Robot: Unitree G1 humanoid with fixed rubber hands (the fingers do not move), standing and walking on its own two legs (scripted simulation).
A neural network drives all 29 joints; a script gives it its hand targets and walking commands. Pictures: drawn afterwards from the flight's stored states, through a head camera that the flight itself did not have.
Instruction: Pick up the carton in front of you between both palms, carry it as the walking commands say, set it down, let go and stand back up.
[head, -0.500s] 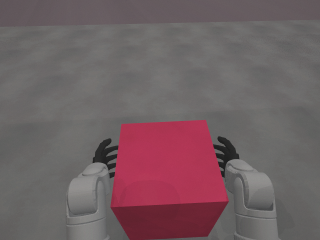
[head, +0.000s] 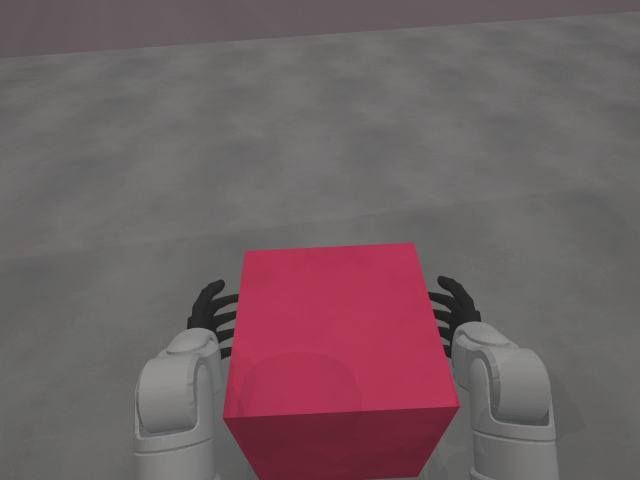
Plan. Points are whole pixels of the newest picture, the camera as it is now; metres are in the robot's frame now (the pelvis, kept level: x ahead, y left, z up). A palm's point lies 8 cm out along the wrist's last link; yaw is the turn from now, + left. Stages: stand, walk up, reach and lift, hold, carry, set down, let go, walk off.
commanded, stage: carry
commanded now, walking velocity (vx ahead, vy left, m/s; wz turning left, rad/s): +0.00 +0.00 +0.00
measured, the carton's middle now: (334, 368) +0.26 +0.00 +0.01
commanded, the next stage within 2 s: none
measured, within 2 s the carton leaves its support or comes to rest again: neither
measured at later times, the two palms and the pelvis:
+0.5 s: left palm (212, 391) +0.22 +0.14 +0.06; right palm (475, 384) +0.22 -0.16 +0.06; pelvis -0.05 -0.01 +0.00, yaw +0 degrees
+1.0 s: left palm (220, 390) +0.23 +0.13 +0.04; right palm (472, 381) +0.23 -0.17 +0.04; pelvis -0.06 -0.02 +0.00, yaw +0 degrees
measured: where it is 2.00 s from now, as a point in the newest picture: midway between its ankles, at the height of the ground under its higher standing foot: outside the picture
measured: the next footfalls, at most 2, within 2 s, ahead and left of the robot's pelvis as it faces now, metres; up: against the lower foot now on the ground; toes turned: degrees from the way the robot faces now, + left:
none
